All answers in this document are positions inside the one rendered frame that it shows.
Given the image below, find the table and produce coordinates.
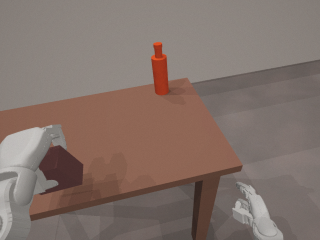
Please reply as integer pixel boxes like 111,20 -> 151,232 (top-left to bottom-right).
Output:
0,77 -> 243,240

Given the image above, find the sponge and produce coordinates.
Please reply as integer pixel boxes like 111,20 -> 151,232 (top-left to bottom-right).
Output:
38,145 -> 84,195

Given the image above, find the robot left forearm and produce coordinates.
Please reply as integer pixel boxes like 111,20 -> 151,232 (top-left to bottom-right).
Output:
0,166 -> 38,240

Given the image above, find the left robot hand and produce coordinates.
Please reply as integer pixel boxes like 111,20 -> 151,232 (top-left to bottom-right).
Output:
0,124 -> 67,195

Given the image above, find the robot right forearm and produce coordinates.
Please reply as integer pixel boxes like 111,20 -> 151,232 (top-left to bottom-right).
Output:
252,217 -> 284,240

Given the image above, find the right robot hand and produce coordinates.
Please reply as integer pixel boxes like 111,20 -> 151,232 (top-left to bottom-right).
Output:
232,182 -> 270,227

